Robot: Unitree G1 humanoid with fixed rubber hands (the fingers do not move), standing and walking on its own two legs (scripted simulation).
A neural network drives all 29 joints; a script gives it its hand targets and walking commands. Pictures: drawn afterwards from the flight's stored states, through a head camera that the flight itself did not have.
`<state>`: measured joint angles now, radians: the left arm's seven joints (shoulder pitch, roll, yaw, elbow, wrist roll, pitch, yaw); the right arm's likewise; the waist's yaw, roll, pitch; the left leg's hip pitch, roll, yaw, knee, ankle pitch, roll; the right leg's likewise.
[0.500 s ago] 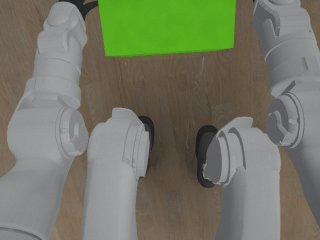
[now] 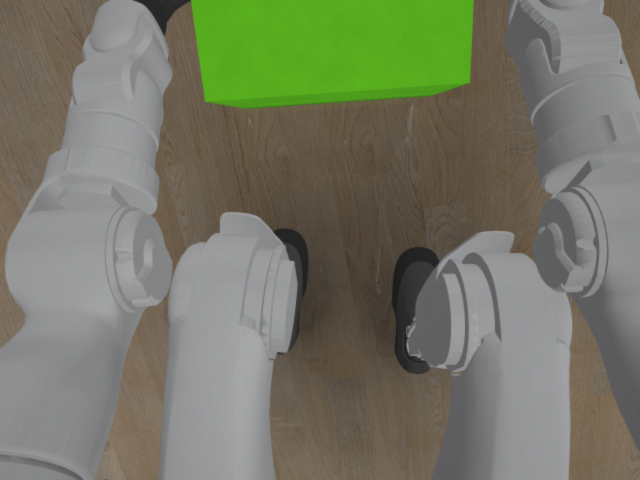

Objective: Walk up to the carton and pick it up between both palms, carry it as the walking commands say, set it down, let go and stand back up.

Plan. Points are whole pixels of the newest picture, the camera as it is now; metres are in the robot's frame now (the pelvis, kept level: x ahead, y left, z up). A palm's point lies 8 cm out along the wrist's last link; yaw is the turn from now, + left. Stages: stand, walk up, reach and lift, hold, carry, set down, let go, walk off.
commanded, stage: set down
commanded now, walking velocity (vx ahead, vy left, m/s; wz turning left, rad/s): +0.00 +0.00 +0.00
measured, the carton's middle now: (331, 13) +0.53 +0.06 -0.26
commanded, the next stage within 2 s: let go in 2.00 s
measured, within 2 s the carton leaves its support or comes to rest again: neither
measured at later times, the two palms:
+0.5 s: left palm (100, 19) +0.50 +0.27 -0.17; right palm out of the picture +0.55 -0.15 -0.18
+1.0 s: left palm out of the picture +0.51 +0.28 -0.05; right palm out of the picture +0.58 -0.15 -0.05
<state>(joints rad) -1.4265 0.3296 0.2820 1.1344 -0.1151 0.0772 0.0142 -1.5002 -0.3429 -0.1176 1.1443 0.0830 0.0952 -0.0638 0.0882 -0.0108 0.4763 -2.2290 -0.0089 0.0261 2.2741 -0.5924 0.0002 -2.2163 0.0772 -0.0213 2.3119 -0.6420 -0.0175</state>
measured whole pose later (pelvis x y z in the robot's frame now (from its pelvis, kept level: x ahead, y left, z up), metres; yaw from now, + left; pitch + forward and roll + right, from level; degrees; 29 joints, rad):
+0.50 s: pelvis -0.01 +0.01 +0.00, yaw +0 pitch +33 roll +1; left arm -1.43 0.42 0.19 1.21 -0.25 0.02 0.06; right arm -1.52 -0.45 0.00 1.20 0.21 0.07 -0.07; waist 0.08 0.00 0.46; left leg -2.27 0.02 0.05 2.24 -0.54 0.04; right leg -2.25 0.05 -0.01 2.28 -0.61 -0.01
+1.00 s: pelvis +0.00 +0.00 +0.06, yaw +1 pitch +40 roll +0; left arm -1.27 0.39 0.25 0.95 -0.20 0.14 0.06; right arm -1.37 -0.44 -0.13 1.01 0.13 0.17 -0.06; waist 0.08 -0.01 0.18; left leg -2.20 -0.02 0.02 2.03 -0.53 0.02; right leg -2.17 0.03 -0.02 2.07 -0.61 -0.02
